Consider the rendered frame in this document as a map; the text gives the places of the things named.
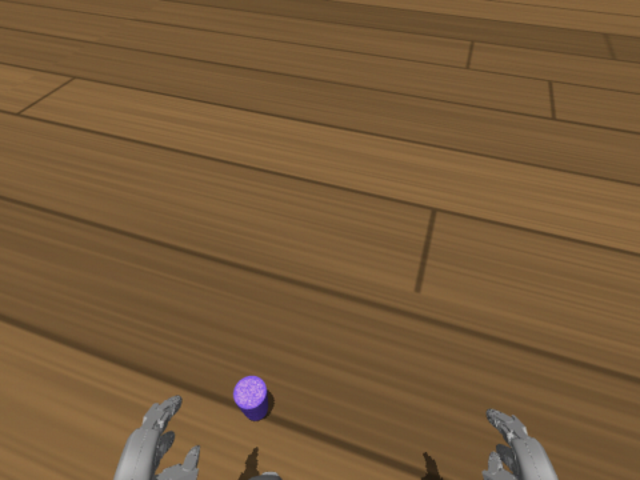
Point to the right robot hand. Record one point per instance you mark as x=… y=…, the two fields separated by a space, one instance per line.
x=526 y=458

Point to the left robot hand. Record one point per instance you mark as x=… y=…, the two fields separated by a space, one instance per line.
x=146 y=446

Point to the cup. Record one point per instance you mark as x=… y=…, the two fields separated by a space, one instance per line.
x=250 y=395

